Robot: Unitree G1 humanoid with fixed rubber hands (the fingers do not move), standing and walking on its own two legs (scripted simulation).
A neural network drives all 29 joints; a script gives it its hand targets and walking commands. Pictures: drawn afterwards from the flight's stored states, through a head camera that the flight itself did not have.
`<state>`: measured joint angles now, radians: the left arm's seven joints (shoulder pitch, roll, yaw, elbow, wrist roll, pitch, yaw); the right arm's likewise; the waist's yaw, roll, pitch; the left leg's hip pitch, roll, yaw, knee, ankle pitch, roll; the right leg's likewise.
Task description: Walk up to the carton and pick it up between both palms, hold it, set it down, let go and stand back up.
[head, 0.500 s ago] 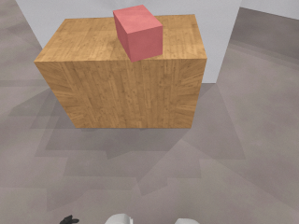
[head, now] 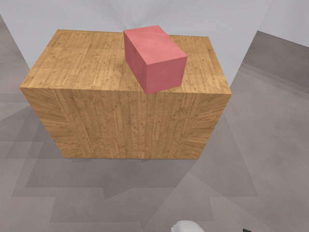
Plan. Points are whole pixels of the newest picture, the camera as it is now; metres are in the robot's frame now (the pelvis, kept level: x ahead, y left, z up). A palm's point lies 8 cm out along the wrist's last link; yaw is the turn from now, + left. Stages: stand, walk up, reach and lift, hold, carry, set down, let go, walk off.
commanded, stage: walk up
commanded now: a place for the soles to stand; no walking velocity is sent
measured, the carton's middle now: (152, 58) +0.83 -0.01 -0.03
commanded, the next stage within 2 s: none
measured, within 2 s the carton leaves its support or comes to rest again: neither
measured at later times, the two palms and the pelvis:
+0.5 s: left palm (57, 195) +0.23 +0.27 -0.09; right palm (239, 200) +0.22 -0.26 -0.11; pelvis +0.17 +0.01 +0.00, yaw +0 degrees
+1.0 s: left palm (48, 173) +0.31 +0.33 -0.12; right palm (219, 167) +0.32 -0.22 -0.10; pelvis +0.23 +0.05 -0.01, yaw -2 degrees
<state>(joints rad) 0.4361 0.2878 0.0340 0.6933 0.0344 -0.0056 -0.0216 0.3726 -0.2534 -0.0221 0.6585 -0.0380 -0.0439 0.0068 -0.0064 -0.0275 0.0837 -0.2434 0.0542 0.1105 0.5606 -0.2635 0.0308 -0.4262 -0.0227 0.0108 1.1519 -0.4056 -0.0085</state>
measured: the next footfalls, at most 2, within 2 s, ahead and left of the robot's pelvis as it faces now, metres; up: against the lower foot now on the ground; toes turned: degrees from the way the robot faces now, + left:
right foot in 0.28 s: +0.24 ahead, -0.12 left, +0.00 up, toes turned -5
left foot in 0.66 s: +0.35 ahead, +0.17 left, +0.00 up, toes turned +2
